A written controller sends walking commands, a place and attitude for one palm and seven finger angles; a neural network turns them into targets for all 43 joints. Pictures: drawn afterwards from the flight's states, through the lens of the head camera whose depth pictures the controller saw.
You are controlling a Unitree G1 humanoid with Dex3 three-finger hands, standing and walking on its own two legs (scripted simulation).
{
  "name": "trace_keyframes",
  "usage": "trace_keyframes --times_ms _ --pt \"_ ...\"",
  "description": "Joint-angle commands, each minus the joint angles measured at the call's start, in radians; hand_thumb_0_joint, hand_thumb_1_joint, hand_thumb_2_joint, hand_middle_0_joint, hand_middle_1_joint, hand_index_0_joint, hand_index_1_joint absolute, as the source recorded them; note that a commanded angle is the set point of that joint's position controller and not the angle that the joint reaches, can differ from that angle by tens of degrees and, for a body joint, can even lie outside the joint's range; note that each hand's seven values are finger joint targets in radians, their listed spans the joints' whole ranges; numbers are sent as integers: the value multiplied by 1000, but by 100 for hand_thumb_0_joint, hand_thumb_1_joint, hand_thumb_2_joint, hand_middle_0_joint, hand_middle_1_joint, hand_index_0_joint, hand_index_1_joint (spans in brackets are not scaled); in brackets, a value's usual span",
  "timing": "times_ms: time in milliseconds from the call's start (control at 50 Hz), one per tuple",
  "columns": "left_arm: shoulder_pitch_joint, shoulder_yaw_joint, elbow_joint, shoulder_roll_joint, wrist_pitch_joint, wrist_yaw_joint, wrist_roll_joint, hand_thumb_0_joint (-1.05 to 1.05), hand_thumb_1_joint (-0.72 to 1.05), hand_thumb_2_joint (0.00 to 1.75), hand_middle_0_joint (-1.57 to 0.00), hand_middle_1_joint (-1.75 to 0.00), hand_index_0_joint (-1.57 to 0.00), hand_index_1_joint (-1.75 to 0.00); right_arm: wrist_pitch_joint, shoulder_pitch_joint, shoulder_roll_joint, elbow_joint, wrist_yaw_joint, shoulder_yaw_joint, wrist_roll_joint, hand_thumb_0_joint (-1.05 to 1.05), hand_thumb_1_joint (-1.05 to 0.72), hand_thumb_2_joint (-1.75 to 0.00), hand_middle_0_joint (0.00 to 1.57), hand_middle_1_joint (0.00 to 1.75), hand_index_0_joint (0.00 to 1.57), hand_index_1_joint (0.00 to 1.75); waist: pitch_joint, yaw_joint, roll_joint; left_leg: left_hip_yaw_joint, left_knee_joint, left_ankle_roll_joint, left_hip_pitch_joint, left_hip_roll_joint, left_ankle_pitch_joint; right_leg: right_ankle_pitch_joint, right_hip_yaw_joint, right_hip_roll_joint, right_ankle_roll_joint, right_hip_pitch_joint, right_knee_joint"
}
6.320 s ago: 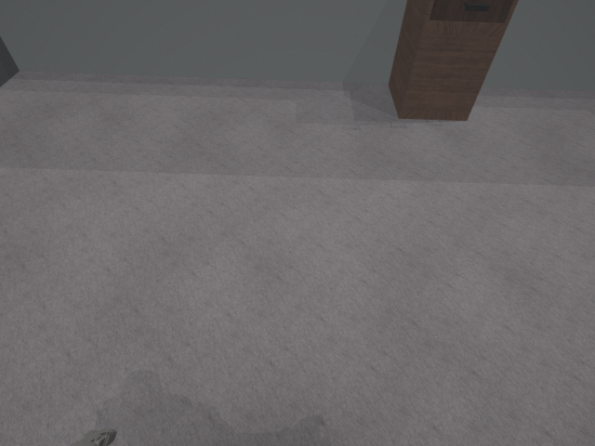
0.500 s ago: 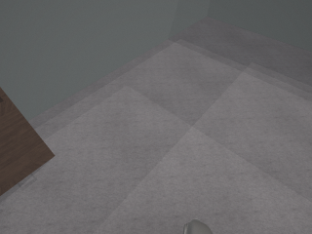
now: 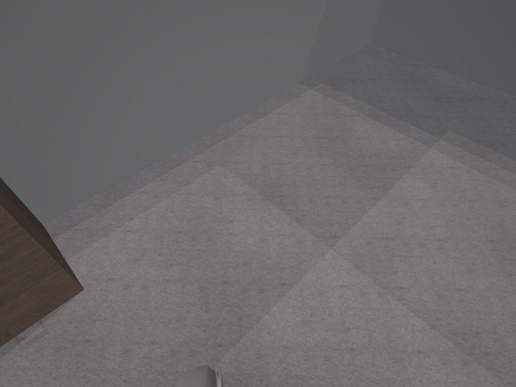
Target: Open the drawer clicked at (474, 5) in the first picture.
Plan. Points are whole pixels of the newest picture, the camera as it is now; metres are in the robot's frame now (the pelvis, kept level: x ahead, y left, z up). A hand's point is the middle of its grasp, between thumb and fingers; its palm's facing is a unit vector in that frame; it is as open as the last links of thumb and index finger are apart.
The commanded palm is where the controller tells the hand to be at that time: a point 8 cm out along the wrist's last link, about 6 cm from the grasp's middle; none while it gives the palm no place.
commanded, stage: turn to face it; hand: left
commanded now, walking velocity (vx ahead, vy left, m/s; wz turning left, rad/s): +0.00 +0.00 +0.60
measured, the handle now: out of the picture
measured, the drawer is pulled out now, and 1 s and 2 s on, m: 0.00 0.00 0.00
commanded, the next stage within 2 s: take the last steps up to it in 1.20 s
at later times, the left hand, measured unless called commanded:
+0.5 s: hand out of the picture +0.13 +0.25 -0.16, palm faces +0.28 -0.91 -0.29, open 7.4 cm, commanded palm none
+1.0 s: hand out of the picture -0.02 +0.15 -0.16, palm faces +0.56 -0.78 -0.27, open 7.4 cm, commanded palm none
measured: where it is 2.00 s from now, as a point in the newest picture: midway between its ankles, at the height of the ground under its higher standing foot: outside the picture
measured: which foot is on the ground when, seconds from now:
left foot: up 0.00-0.10, down 0.12-0.58, up 0.60-1.00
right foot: down 0.00-0.12, up 0.14-0.56, down 0.58-1.00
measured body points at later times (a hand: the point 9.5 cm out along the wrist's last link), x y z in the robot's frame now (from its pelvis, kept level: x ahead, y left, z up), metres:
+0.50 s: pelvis +0.07 +0.01 -0.01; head +0.11 +0.01 +0.44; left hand +0.11 +0.30 -0.13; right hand +0.21 -0.21 -0.15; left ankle +0.10 +0.13 -0.74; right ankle +0.10 -0.14 -0.70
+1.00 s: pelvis +0.07 -0.03 +0.00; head +0.12 -0.01 +0.44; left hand -0.05 +0.19 -0.14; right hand +0.30 -0.20 -0.15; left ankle -0.04 +0.07 -0.70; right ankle +0.11 -0.13 -0.74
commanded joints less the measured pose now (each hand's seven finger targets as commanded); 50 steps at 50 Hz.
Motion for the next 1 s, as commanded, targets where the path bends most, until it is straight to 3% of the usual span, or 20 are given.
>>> trace_keyframes --times_ms 0,60,80,100,120,160,200,240,420,480,520,540,560,580,600,640,680,820,940,980 --pt "46 40 -54 183 8 13 3 0 90 90 -20 -30 -20 -30 -9 -50 -33 -88 19 3 0 0 -90 -90 20 30 20 30 21 35 -155 19 -111 17 65 -2 -36 436 99 -314 -60 8 -75" --pt "33 54 -76 204 25 14 0 0 90 90 -20 -30 -20 -30 -11 22 -87 -95 14 -11 -7 0 -90 -90 20 30 20 30 -43 -11 -93 38 -279 35 247 -46 36 483 52 -298 -16 2 152" --pt "37 56 -95 194 30 10 -9 0 90 90 -20 -30 -20 -30 -19 113 -152 -83 8 -28 -13 0 -90 -90 20 30 20 30 -117 -55 49 -36 -381 67 427 -2 274 370 21 -242 34 -97 362" --pt "56 48 -139 137 36 1 -25 0 90 90 -20 -30 -20 -30 -26 182 -268 -86 0 -51 -16 0 -90 -90 20 30 20 30 -183 -69 369 -418 -426 218 599 278 758 -277 22 -73 121 -365 651" --pt "5 38 -181 147 46 9 -12 0 90 90 -20 -30 -20 -30 -13 218 -302 -73 -8 -50 1 0 -90 -90 20 30 20 30 -219 -81 264 -470 -461 299 565 357 701 -454 158 -47 108 -395 784" --pt "-54 46 -180 133 56 11 -11 0 90 90 -20 -30 -20 -30 -16 96 -251 -113 -24 -48 2 0 -90 -90 20 30 20 30 -177 -50 187 -434 -494 256 473 269 392 -311 248 -76 110 -475 832" --pt "-28 56 -161 135 66 0 -4 0 90 90 -20 -30 -20 -30 -19 -9 -200 -146 -26 -30 -4 0 -90 -90 20 30 20 30 -98 -4 119 -334 -534 201 331 168 254 -180 257 -81 115 -411 786" --pt "11 58 -155 134 78 -2 -4 0 90 90 -20 -30 -20 -30 -22 -39 -201 -162 -25 -31 -2 0 -90 -90 20 30 20 30 -104 13 107 -292 -558 192 299 129 202 -132 254 -72 120 -372 742" --pt "-83 51 -250 134 83 6 -9 0 90 90 -20 -30 -20 -30 -2 6 -236 -166 -14 -62 -9 0 -90 -90 20 30 20 30 -113 -23 105 -421 -530 233 346 115 182 -190 262 -17 124 -337 473" --pt "-62 47 -261 136 78 9 -15 0 90 90 -20 -30 -20 -30 7 -14 -238 -178 -11 -70 -10 0 -90 -90 20 30 20 30 -124 -11 134 -448 -491 220 292 90 257 -183 250 19 111 -216 320" --pt "9 49 -253 153 71 12 -18 0 90 90 -20 -30 -20 -30 13 -49 -232 -193 -8 -72 -5 0 -90 -90 20 30 20 30 -130 28 122 -436 -441 178 209 38 230 -66 234 35 101 -68 119" --pt "62 58 -248 185 66 16 -15 0 90 90 -20 -30 -20 -30 15 -59 -204 -207 -5 -71 3 0 -90 -90 20 30 20 30 -142 57 52 -401 -364 127 100 -13 117 -4 271 -17 81 73 -47" --pt "80 73 -257 286 54 24 5 0 90 90 -20 -30 -20 -30 16 -52 -135 -223 3 -61 13 0 -90 -90 20 30 20 30 -131 69 -231 -240 -136 36 -109 -152 -125 -52 543 -278 -5 184 -197" --pt "23 68 -282 332 61 24 4 0 90 90 -20 -30 -20 -30 13 -55 -135 -242 0 -61 0 0 -90 -90 20 30 20 30 -87 53 -316 -151 97 5 -135 -188 -328 69 630 -456 -95 44 -195" --pt "-24 68 -291 290 50 28 -3 0 90 90 -20 -30 -20 -30 26 -66 -172 -224 1 -67 -9 0 -90 -90 20 30 20 30 -50 42 -320 -197 232 12 -97 -138 -310 123 597 -426 -102 -67 -189" --pt "-118 39 -305 215 47 22 -4 0 90 90 -20 -30 -20 -30 40 -14 -150 -172 12 -66 -8 0 -90 -90 20 30 20 30 9 -25 -156 -170 386 -7 -84 -113 -162 233 388 -293 -67 -102 -126" --pt "-109 31 -300 190 39 21 -3 0 90 90 -20 -30 -20 -30 44 17 -136 -151 18 -57 -5 0 -90 -90 20 30 20 30 -3 -27 -183 -134 399 -27 -75 -103 -104 384 275 -250 -44 -54 -88" --pt "60 41 -224 237 46 21 2 0 90 90 -20 -30 -20 -30 48 -110 -137 -172 13 -35 -1 0 -90 -90 20 30 20 30 -55 56 -178 -77 203 -47 -50 -86 -189 530 236 -297 -87 128 -45" --pt "82 54 -182 276 57 18 9 0 90 90 -20 -30 -20 -30 30 -141 -124 -175 6 -10 11 0 -90 -90 20 30 20 30 -103 75 -245 -16 -88 -12 110 -100 -237 616 205 -321 -98 142 15" --pt "57 58 -172 280 61 17 9 0 90 90 -20 -30 -20 -30 23 -98 -128 -165 1 -8 12 0 -90 -90 20 30 20 30 -116 47 -248 6 -229 2 203 -106 -170 572 176 -317 -71 105 59"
